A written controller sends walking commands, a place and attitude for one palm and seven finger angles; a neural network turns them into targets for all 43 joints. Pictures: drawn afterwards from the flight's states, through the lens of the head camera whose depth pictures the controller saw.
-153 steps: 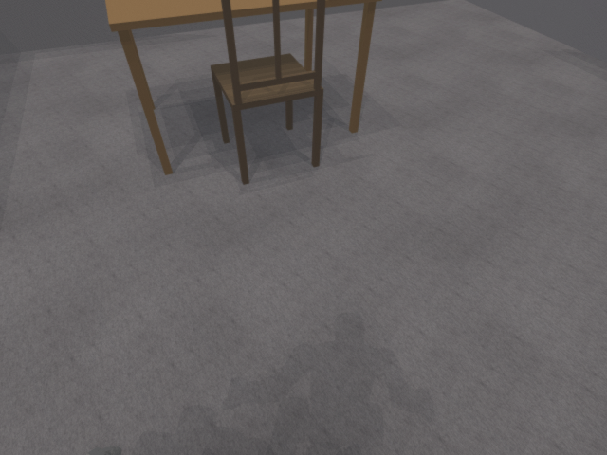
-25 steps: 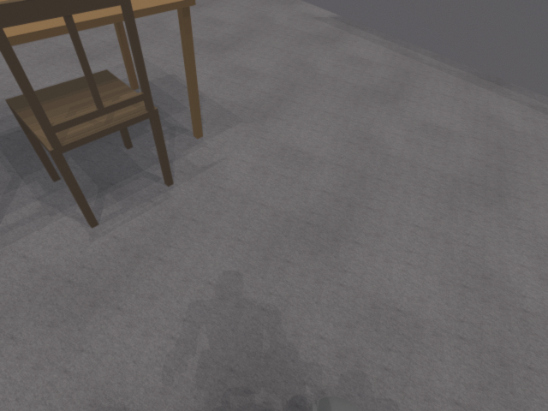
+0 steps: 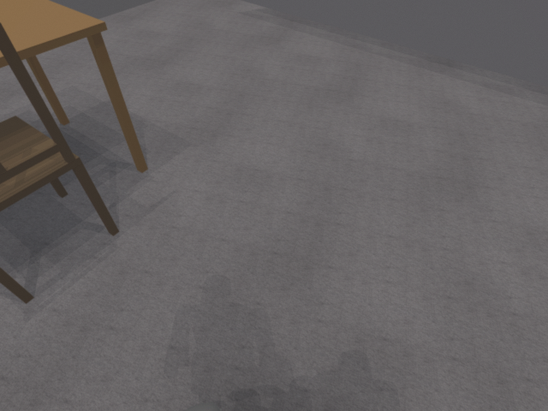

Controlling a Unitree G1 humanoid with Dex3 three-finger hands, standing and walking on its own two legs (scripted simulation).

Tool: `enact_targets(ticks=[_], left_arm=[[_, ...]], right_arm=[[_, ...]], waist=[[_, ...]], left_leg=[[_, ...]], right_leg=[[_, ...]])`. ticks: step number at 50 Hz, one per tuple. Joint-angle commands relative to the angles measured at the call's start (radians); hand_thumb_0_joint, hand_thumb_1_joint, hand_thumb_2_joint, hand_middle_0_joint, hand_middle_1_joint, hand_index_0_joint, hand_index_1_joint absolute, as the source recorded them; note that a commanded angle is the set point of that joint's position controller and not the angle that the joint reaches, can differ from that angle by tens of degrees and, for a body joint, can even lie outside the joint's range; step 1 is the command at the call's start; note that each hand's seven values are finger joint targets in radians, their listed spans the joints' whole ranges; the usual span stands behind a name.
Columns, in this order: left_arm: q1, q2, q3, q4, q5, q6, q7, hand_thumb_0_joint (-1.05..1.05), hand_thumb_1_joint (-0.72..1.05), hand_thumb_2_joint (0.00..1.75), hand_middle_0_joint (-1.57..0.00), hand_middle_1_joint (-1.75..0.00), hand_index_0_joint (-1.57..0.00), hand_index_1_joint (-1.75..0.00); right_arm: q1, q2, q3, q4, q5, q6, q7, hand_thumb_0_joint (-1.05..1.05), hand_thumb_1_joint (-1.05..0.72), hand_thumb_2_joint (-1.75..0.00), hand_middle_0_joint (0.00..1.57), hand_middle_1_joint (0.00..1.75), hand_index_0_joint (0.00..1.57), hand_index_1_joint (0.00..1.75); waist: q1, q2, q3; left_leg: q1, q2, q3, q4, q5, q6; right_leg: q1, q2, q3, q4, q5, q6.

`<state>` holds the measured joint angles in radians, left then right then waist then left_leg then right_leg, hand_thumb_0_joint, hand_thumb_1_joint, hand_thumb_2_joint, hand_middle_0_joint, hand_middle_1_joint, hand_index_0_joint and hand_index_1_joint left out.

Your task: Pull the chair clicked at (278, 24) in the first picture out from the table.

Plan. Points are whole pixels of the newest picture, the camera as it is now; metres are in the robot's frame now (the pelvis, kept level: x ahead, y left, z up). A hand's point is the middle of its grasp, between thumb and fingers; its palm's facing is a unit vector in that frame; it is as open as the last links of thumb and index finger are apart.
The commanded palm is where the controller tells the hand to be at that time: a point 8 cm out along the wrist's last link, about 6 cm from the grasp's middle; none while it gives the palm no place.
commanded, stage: walk to a spot facing it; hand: left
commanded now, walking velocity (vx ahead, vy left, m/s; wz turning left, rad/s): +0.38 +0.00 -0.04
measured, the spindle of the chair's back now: out of the picture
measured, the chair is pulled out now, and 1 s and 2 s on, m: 0.00 0.00 0.00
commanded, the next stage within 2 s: turn to face it in 1.26 s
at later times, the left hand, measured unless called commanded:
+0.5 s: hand (160, 340) +0.28 +0.22 -0.16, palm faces -0.02 -0.99 -0.15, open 7.3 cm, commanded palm none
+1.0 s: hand (211, 256) +0.46 +0.15 -0.16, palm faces +0.01 -0.98 -0.19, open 7.2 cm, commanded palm none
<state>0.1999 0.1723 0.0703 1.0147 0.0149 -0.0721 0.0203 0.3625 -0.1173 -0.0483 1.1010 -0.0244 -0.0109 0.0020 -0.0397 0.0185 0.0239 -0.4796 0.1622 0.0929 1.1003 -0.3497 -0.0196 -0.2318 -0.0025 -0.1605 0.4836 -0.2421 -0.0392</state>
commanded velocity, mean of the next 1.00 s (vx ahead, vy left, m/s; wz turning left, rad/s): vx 0.38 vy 0.00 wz -0.03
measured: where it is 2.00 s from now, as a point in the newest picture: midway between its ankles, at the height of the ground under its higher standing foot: (278, 274)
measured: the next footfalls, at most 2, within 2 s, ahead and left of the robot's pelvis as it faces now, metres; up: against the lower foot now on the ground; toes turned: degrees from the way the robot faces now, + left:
left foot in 0.18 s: +0.20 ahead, +0.15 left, +0.00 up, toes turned +11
right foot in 0.66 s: +0.45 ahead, -0.12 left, +0.00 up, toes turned -14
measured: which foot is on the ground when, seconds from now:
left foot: up 0.00-0.16, down 0.18-0.68, up 0.70-1.00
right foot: down 0.00-0.20, up 0.22-0.64, down 0.66-1.00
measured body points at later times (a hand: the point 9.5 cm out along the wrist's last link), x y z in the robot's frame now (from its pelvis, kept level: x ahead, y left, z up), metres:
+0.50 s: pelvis +0.22 +0.04 +0.01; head +0.23 +0.06 +0.46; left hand +0.28 +0.27 -0.15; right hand +0.16 -0.16 -0.14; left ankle +0.16 +0.14 -0.73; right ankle +0.29 -0.11 -0.67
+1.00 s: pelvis +0.45 -0.03 +0.01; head +0.46 -0.03 +0.46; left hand +0.46 +0.20 -0.15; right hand +0.51 -0.27 -0.14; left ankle +0.53 +0.12 -0.68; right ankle +0.41 -0.11 -0.73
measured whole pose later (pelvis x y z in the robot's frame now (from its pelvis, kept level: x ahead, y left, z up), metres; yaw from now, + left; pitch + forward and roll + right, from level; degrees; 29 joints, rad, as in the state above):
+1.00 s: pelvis +0.45 -0.03 +0.01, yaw -2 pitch +0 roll -1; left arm 0.30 0.16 0.05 1.09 0.02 -0.08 0.01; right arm 0.18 -0.19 -0.07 1.02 -0.03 -0.01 0.02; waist 0.00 0.02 0.01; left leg -0.57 0.17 0.09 0.89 -0.18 -0.03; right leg -0.12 0.00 -0.22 0.37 -0.26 -0.05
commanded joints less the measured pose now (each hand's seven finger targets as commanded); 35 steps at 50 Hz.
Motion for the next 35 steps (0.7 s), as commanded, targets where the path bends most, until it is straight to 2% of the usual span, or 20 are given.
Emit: enact_targets(ticks=[1,6,7,8,9,10,11,12,13,15,17,22,27,28,30,31,32,33,34,35], left_arm=[[0.056,0.115,0.005,-0.009,0.011,-0.001,-0.010,0.00,0.90,0.90,-0.20,-0.30,-0.20,-0.30],[0.083,0.158,0.016,0.010,0.012,0.009,-0.020,0.00,0.90,0.90,-0.20,-0.30,-0.20,-0.30],[0.087,0.158,0.017,0.014,0.013,0.012,-0.020,0.00,0.90,0.90,-0.20,-0.30,-0.20,-0.30],[0.082,0.147,0.014,0.008,0.010,0.015,-0.023,0.00,0.90,0.90,-0.20,-0.30,-0.20,-0.30],[0.100,0.089,0.005,-0.010,0.001,0.017,-0.031,0.00,0.90,0.90,-0.20,-0.30,-0.20,-0.30],[0.070,0.056,-0.004,-0.050,-0.001,0.016,-0.035,0.00,0.90,0.90,-0.20,-0.30,-0.20,-0.30],[0.005,0.092,0.003,-0.056,0.008,0.019,-0.029,0.00,0.90,0.90,-0.20,-0.30,-0.20,-0.30],[-0.026,0.097,0.005,-0.054,0.007,0.016,-0.038,0.00,0.90,0.90,-0.20,-0.30,-0.20,-0.30],[-0.010,0.083,0.007,-0.037,0.012,0.019,-0.046,0.00,0.90,0.90,-0.20,-0.30,-0.20,-0.30],[0.052,0.060,0.005,-0.007,0.018,0.036,-0.051,0.00,0.90,0.90,-0.20,-0.30,-0.20,-0.30],[0.081,0.044,0.002,0.005,0.016,0.050,-0.051,0.00,0.90,0.90,-0.20,-0.30,-0.20,-0.30],[-0.028,0.022,-0.001,-0.037,0.015,0.058,-0.052,0.00,0.90,0.90,-0.20,-0.30,-0.20,-0.30],[-0.130,0.009,-0.004,-0.068,0.011,0.047,-0.049,0.00,0.90,0.90,-0.20,-0.30,-0.20,-0.30],[-0.134,0.010,-0.002,-0.071,0.012,0.043,-0.049,0.00,0.90,0.90,-0.20,-0.30,-0.20,-0.30],[-0.064,0.026,0.005,-0.053,0.014,0.033,-0.048,0.00,0.90,0.90,-0.20,-0.30,-0.20,-0.30],[0.039,0.044,0.012,-0.019,0.017,0.025,-0.045,0.00,0.90,0.90,-0.20,-0.30,-0.20,-0.30],[0.206,0.088,0.026,0.033,0.021,0.016,-0.038,0.00,0.90,0.90,-0.20,-0.30,-0.20,-0.30],[0.339,0.198,0.057,0.069,0.026,0.004,-0.024,0.00,0.90,0.90,-0.20,-0.30,-0.20,-0.30],[0.407,0.279,0.065,0.082,0.006,0.006,-0.018,0.00,0.90,0.90,-0.20,-0.30,-0.20,-0.30],[0.318,0.274,0.065,0.065,-0.002,0.009,-0.014,0.00,0.90,0.90,-0.20,-0.30,-0.20,-0.30]], right_arm=[[0.017,-0.038,-0.011,-0.080,-0.002,-0.015,0.019,0.00,-0.90,-0.90,0.20,0.30,0.20,0.30],[-0.048,-0.091,-0.019,-0.109,-0.002,-0.040,0.028,0.00,-0.90,-0.90,0.20,0.30,0.20,0.30],[-0.012,-0.107,-0.023,-0.100,-0.002,-0.046,0.026,0.00,-0.90,-0.90,0.20,0.30,0.20,0.30],[0.086,-0.148,-0.028,-0.070,-0.006,-0.052,0.019,0.00,-0.90,-0.90,0.20,0.30,0.20,0.30],[0.193,-0.245,-0.047,-0.043,-0.020,-0.059,0.008,0.00,-0.90,-0.90,0.20,0.30,0.20,0.30],[0.278,-0.330,-0.063,-0.031,-0.024,-0.058,0.001,0.00,-0.90,-0.90,0.20,0.30,0.20,0.30],[0.247,-0.292,-0.051,-0.020,-0.019,-0.055,-0.014,0.00,-0.90,-0.90,0.20,0.30,0.20,0.30],[0.167,-0.248,-0.038,-0.048,-0.011,-0.055,-0.016,0.00,-0.90,-0.90,0.20,0.30,0.20,0.30],[0.097,-0.216,-0.027,-0.068,-0.013,-0.063,-0.018,0.00,-0.90,-0.90,0.20,0.30,0.20,0.30],[0.035,-0.175,-0.013,-0.073,-0.007,-0.078,-0.022,0.00,-0.90,-0.90,0.20,0.30,0.20,0.30],[0.033,-0.159,-0.013,-0.062,0.001,-0.086,-0.025,0.00,-0.90,-0.90,0.20,0.30,0.20,0.30],[0.103,-0.142,-0.020,-0.018,0.003,-0.084,-0.024,0.00,-0.90,-0.90,0.20,0.30,0.20,0.30],[0.148,-0.128,-0.021,0.017,-0.005,-0.071,-0.018,0.00,-0.90,-0.90,0.20,0.30,0.20,0.30],[0.146,-0.126,-0.021,0.019,-0.007,-0.070,-0.020,0.00,-0.90,-0.90,0.20,0.30,0.20,0.30],[0.125,-0.142,-0.025,0.025,-0.006,-0.065,-0.021,0.00,-0.90,-0.90,0.20,0.30,0.20,0.30],[0.116,-0.145,-0.026,0.028,-0.003,-0.063,-0.022,0.00,-0.90,-0.90,0.20,0.30,0.20,0.30],[0.097,-0.145,-0.028,0.025,0.004,-0.063,-0.015,0.00,-0.90,-0.90,0.20,0.30,0.20,0.30],[0.129,-0.086,-0.019,0.008,0.018,-0.066,-0.005,0.00,-0.90,-0.90,0.20,0.30,0.20,0.30],[0.086,-0.059,-0.006,-0.042,0.023,-0.064,-0.004,0.00,-0.90,-0.90,0.20,0.30,0.20,0.30],[0.043,-0.073,-0.016,-0.043,0.025,-0.057,-0.004,0.00,-0.90,-0.90,0.20,0.30,0.20,0.30]], waist=[[0.002,-0.147,0.073],[0.009,-0.119,0.092],[-0.012,-0.063,0.079],[-0.058,0.017,0.039],[-0.091,0.240,-0.006],[-0.108,0.412,-0.035],[-0.108,0.326,-0.001],[-0.072,0.182,0.050],[-0.039,0.113,0.076],[0.015,0.092,0.067],[0.035,0.108,0.052],[0.014,0.084,0.076],[-0.015,0.113,0.122],[-0.012,0.109,0.118],[0.027,0.108,0.077],[0.079,0.068,0.023],[0.156,0.020,-0.058],[0.197,-0.195,-0.179],[0.183,-0.285,-0.209],[0.168,-0.238,-0.181]], left_leg=[[0.041,0.013,0.008,-0.243,0.096,-0.015],[0.165,-0.039,0.074,-0.453,0.119,-0.004],[0.264,-0.052,0.084,-0.513,0.120,-0.003],[0.392,-0.055,0.065,-0.580,0.077,0.005],[0.522,0.114,-0.207,-0.730,-0.068,0.071],[0.575,0.315,-0.514,-0.904,-0.154,0.158],[0.516,0.330,-0.557,-0.940,-0.200,0.170],[0.449,0.318,-0.497,-0.929,-0.183,0.184],[0.400,0.275,-0.378,-0.930,-0.129,0.156],[0.331,0.201,-0.187,-0.933,0.021,0.117],[0.347,0.160,-0.080,-0.934,0.143,0.115],[0.449,0.153,0.015,-0.947,0.285,0.136],[0.442,0.155,0.059,-0.914,0.348,0.133],[0.449,0.163,0.059,-0.893,0.374,0.131],[0.456,0.158,0.084,-0.785,0.503,0.117],[0.444,0.131,0.110,-0.647,0.607,0.097],[0.347,0.088,0.144,-0.439,0.601,0.069],[0.090,0.000,0.171,-0.119,0.269,0.031],[-0.113,-0.115,0.072,0.170,-0.214,0.015],[-0.141,-0.060,-0.044,0.292,-0.168,0.032]], right_leg=[[-0.125,-0.253,0.177,-0.311,-0.087,-0.115],[-0.085,-0.248,0.185,-0.240,-0.168,-0.093],[-0.114,-0.233,0.172,-0.173,-0.156,-0.081],[-0.139,-0.179,0.122,-0.007,-0.078,-0.059],[-0.270,-0.068,0.036,0.302,-0.090,-0.006],[-0.422,0.014,0.021,0.598,-0.343,0.019],[-0.475,-0.033,0.135,0.753,-0.296,0.003],[-0.514,-0.087,0.152,0.806,-0.201,0.000],[-0.496,-0.114,0.163,0.798,-0.122,0.007],[-0.409,-0.130,0.154,0.745,-0.038,0.027],[-0.391,-0.133,0.134,0.691,0.015,0.044],[-0.445,-0.148,0.078,0.440,0.065,0.069],[-0.354,-0.107,0.023,0.217,0.080,0.044],[-0.327,-0.100,0.024,0.184,0.073,0.034],[-0.196,-0.059,-0.008,0.132,0.040,0.009],[-0.052,-0.021,-0.037,0.078,0.052,-0.005],[0.168,-0.027,-0.010,0.053,0.082,-0.026],[0.426,-0.262,0.287,-0.012,0.010,-0.097],[0.484,-0.454,0.655,-0.168,0.064,-0.191],[0.364,-0.472,0.659,-0.235,-0.144,-0.194]])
